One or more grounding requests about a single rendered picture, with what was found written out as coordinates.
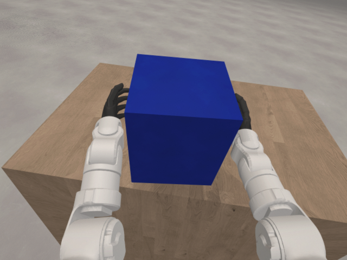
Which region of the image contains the carton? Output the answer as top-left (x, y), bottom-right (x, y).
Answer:
top-left (124, 54), bottom-right (243, 185)

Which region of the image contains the right robot hand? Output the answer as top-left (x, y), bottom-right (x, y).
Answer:
top-left (235, 93), bottom-right (252, 130)

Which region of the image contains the robot left forearm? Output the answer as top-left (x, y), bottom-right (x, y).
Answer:
top-left (60, 116), bottom-right (124, 260)

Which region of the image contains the right robot upper arm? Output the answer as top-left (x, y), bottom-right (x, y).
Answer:
top-left (255, 215), bottom-right (327, 260)

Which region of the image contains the left robot hand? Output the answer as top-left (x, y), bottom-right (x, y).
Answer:
top-left (101, 83), bottom-right (129, 119)

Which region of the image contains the pedestal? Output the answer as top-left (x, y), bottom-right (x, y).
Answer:
top-left (1, 63), bottom-right (347, 260)

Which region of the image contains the robot right forearm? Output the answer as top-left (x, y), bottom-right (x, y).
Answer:
top-left (230, 129), bottom-right (326, 256)

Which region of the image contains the left robot upper arm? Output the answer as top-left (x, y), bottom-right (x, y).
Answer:
top-left (61, 217), bottom-right (126, 260)

